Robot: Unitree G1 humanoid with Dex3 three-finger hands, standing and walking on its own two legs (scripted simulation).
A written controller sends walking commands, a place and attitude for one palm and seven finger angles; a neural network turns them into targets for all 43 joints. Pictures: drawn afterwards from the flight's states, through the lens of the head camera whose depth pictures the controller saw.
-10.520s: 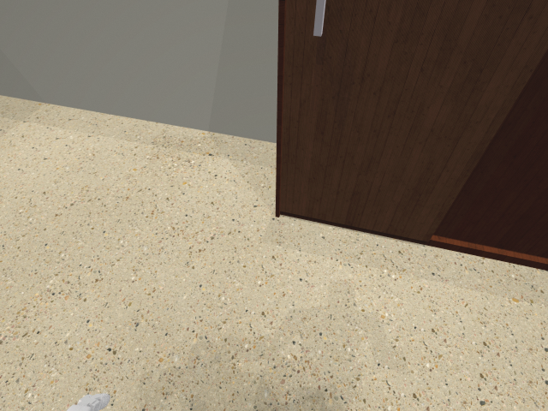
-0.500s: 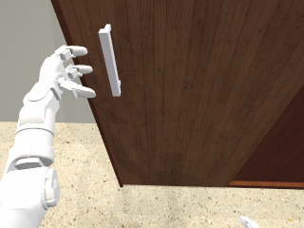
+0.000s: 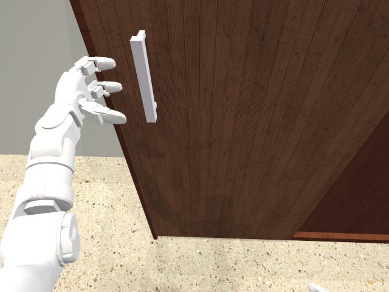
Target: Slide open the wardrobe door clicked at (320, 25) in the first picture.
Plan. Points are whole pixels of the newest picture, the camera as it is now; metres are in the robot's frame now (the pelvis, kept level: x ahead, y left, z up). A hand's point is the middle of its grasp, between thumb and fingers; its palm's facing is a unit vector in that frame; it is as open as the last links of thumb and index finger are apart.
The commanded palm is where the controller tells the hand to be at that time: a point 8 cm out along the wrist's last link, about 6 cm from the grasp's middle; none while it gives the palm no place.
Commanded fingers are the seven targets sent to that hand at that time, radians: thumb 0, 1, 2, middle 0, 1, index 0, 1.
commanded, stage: move the hooked fingers beside the handle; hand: left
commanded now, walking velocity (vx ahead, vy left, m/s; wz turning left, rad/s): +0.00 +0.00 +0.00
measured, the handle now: (147, 79) +0.49 +0.12 +0.20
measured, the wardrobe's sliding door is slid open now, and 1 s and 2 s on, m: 0.00 0.00 0.00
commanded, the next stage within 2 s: feel for the door with the fingertips in 0.34 s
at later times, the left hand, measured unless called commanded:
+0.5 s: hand (114, 91) +0.44 +0.17 +0.21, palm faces +0.00 -1.00 +0.00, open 14.0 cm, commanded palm +0.42 +0.22 +0.21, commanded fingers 0.00 -0.50 0.30 -0.30 -1.20 -0.30 -1.20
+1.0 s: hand (128, 90) +0.45 +0.15 +0.21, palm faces -0.01 -1.00 +0.01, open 13.8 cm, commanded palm +0.43 +0.21 +0.21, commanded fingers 0.00 -0.50 0.30 -0.30 -1.20 -0.30 -1.20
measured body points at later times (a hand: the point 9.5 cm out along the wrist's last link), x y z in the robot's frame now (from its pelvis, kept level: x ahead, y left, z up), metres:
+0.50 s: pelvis -0.01 +0.00 +0.00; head +0.00 -0.01 +0.45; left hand +0.43 +0.23 +0.21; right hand +0.09 -0.26 -0.11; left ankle +0.02 +0.13 -0.74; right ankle -0.04 -0.12 -0.74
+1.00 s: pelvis +0.00 +0.00 +0.00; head +0.00 -0.01 +0.45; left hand +0.44 +0.20 +0.21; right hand +0.11 -0.26 -0.11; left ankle +0.02 +0.13 -0.74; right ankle -0.04 -0.12 -0.74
